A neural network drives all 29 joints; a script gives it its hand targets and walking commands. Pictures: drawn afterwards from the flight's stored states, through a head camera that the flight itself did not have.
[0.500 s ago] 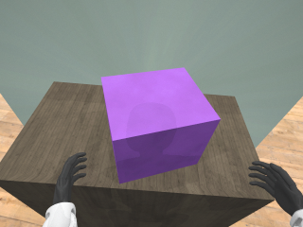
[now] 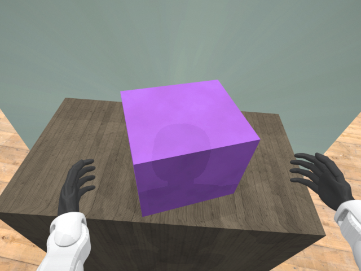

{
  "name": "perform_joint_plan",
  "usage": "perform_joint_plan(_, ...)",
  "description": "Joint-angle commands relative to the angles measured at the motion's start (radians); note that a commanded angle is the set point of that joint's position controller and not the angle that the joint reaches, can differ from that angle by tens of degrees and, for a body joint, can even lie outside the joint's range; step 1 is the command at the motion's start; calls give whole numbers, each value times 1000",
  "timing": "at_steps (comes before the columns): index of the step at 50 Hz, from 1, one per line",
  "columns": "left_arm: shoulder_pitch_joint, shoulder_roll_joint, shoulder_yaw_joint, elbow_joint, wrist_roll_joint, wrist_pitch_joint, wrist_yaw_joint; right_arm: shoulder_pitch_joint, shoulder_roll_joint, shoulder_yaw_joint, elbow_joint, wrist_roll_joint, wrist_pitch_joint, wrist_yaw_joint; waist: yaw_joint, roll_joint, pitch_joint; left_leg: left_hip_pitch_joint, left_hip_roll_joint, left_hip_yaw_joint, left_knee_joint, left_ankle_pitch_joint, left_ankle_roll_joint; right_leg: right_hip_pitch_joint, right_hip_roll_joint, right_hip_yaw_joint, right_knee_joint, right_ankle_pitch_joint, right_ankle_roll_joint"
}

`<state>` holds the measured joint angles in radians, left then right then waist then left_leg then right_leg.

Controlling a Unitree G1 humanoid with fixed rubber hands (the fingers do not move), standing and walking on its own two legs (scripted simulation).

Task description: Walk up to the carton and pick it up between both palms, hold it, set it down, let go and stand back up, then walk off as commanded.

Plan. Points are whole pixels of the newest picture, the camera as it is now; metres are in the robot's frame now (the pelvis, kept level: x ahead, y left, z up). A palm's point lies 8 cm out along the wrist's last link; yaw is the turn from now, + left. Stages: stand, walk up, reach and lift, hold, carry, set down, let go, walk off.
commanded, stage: reach and lift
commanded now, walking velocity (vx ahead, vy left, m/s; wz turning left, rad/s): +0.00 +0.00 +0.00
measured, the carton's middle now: (181, 146) +0.42 +0.01 +0.04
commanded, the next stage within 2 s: none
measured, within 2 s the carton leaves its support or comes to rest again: neither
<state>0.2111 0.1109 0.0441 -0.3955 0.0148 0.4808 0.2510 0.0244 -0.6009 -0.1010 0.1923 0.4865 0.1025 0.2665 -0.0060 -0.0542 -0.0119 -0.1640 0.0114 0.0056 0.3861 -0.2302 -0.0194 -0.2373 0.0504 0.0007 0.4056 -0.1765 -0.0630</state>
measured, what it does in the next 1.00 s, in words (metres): stands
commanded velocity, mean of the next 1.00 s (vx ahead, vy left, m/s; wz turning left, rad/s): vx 0.00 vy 0.00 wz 0.00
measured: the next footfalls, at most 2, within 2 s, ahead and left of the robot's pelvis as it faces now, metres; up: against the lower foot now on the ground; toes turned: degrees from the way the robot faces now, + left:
none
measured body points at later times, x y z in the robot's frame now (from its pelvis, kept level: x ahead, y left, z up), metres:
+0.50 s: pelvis -0.02 +0.00 +0.00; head -0.03 +0.00 +0.45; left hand +0.28 +0.23 +0.14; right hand +0.34 -0.28 +0.18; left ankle -0.02 +0.13 -0.74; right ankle +0.02 -0.08 -0.74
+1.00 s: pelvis -0.01 +0.00 +0.00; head -0.01 +0.00 +0.45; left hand +0.33 +0.22 +0.17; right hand +0.39 -0.27 +0.22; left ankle -0.02 +0.13 -0.74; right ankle +0.02 -0.08 -0.74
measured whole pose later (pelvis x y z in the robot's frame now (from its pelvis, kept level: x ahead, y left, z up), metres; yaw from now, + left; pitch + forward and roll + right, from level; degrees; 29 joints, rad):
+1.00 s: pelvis -0.01 +0.00 +0.00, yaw +0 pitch +0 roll +1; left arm -0.44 0.11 0.26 -0.11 -0.02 0.79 0.23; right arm -0.72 -0.64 -0.01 0.55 0.50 0.38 0.23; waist 0.00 -0.01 -0.01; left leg -0.16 0.01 0.01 0.36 -0.20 -0.02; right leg -0.24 0.05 0.00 0.39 -0.15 -0.06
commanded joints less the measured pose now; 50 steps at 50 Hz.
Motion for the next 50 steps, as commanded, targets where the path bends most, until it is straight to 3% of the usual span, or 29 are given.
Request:
perform_joint_plan(1,-263,30,53,-210,-81,21,-19,-264,-235,-6,-226,30,6,-37,42,-3,-203,37,-15,3,-74,285,-3,202,-31,117,-116,365,-19)
perform_joint_plan(3,-278,58,52,-239,-112,20,-10,-284,-282,-50,-234,10,6,-40,54,-30,-237,44,-6,-1,-77,280,-7,200,-21,103,-113,304,-23)
perform_joint_plan(8,-386,73,79,-195,-102,96,-12,-395,-266,-23,-139,28,78,-45,54,21,-215,61,-2,3,-97,254,-10,174,-15,95,-135,237,-30)
perform_joint_plan(9,-406,68,86,-167,-100,112,-10,-426,-267,-14,-115,24,91,-42,65,-2,-207,36,2,1,-103,222,-5,179,-18,97,-135,192,-33)
perform_joint_plan(10,-415,55,84,-137,-89,144,-6,-451,-273,2,-75,36,118,-40,71,20,-176,37,6,-2,-118,196,0,163,-15,90,-140,179,-37)
perform_joint_plan(14,-551,73,127,-48,-103,203,-19,-580,-266,-14,0,7,174,-42,62,2,-189,-23,4,-2,-142,58,13,180,-37,122,-156,28,-30)
perform_joint_plan(16,-681,79,148,25,-105,225,-22,-707,-260,-1,73,5,200,-33,78,5,-202,-69,12,-8,-155,-24,16,171,-43,130,-149,-56,-25)
perform_joint_plan(17,-605,75,160,41,-103,226,-21,-655,-247,12,106,8,211,-26,87,10,-159,-78,5,3,-160,2,14,166,-36,120,-151,-43,-30)
perform_joint_plan(18,-664,88,181,83,-92,236,-23,-706,-236,35,113,12,219,-24,96,5,-163,-83,-3,6,-158,-16,15,165,-39,127,-152,-76,-27)
perform_joint_plan(21,-681,80,165,22,-106,234,-22,-729,-246,53,130,13,226,-18,103,33,-244,-59,5,0,-155,42,2,212,-42,125,-152,-12,-25)
perform_joint_plan(25,-711,87,159,86,-137,249,-41,-772,-252,35,174,-14,241,-19,75,-3,-260,-54,1,0,-147,98,3,227,-33,115,-148,56,-18)
perform_joint_plan(26,-745,104,183,105,-123,242,-44,-807,-242,72,146,5,240,-25,98,8,-258,-52,-8,2,-141,105,2,220,-38,119,-152,54,-16)
perform_joint_plan(27,-798,119,194,115,-125,241,-40,-842,-256,47,162,-11,238,-28,91,1,-283,-64,-5,3,-138,76,0,236,-39,119,-146,34,-12)
perform_joint_plan(29,-879,130,211,142,-123,240,-33,-922,-242,63,171,-13,239,-25,119,17,-303,-98,-9,6,-139,68,4,235,-40,122,-137,24,-13)
perform_joint_plan(34,-809,124,224,115,-102,254,-32,-890,-271,76,193,9,238,-40,120,7,-340,-30,-7,13,-118,218,-11,284,-19,91,-115,227,-3)
perform_joint_plan(35,-861,136,220,137,-116,260,-40,-919,-285,66,224,10,240,-44,98,6,-337,-37,-7,8,-118,206,-8,284,-22,100,-121,217,5)
perform_joint_plan(37,-910,150,233,179,-104,261,-37,-993,-268,101,223,18,239,-43,135,4,-335,-66,-10,13,-117,204,-5,280,-17,91,-110,223,1)
perform_joint_plan(38,-952,143,229,215,-118,264,-39,-1035,-270,117,236,26,245,-47,136,9,-308,-64,-9,14,-112,195,-3,260,-20,98,-120,218,4)
perform_joint_plan(40,-975,153,234,203,-116,268,-43,-1058,-269,108,243,24,246,-48,132,4,-347,-64,-9,10,-114,200,0,281,-16,90,-111,234,6)
perform_joint_plan(41,-886,139,220,119,-101,274,-36,-979,-278,122,233,50,244,-45,121,27,-369,-26,-2,1,-102,300,-16,320,-3,80,-102,324,-2)
perform_joint_plan(42,-1002,165,237,180,-98,274,-34,-1076,-293,96,304,42,246,-41,113,45,-361,-53,-6,9,-112,224,-19,279,-1,74,-108,243,1)
perform_joint_plan(43,-936,145,240,191,-89,275,-35,-1039,-289,115,327,39,250,-39,136,35,-344,-56,-2,12,-114,248,-18,285,6,71,-109,257,-8)
perform_joint_plan(44,-1019,155,212,165,-111,283,-35,-1080,-299,70,359,28,255,-40,99,65,-334,-63,-1,4,-114,225,-31,274,-1,77,-109,231,-9)
perform_joint_plan(45,-1024,159,224,192,-98,287,-33,-1101,-312,77,369,22,259,-36,106,57,-314,-60,1,-1,-122,199,-29,238,10,56,-108,204,-14)
perform_joint_plan(46,-1038,175,237,206,-98,283,-33,-1122,-276,109,363,23,258,-41,147,34,-357,-62,-4,14,-110,221,-24,271,0,74,-110,225,-8)
perform_joint_plan(47,-1030,177,248,243,-100,286,-37,-1135,-268,134,334,37,260,-41,161,22,-345,-85,-6,16,-111,216,-16,276,0,81,-112,225,-4)
perform_joint_plan(48,-1094,192,267,270,-101,279,-34,-1196,-256,143,325,37,258,-42,172,11,-361,-110,-10,11,-113,167,-9,276,-15,102,-122,159,4)
perform_joint_plan(49,-1171,185,244,357,-116,275,-29,-1261,-262,129,390,28,263,-31,156,-1,-337,-150,-6,2,-125,89,-4,228,-22,104,-123,68,7)
perform_joint_plan(50,-1129,168,236,350,-120,273,-29,-1221,-239,149,378,30,266,-31,159,9,-323,-136,-1,8,-123,119,-6,225,-23,101,-130,76,5)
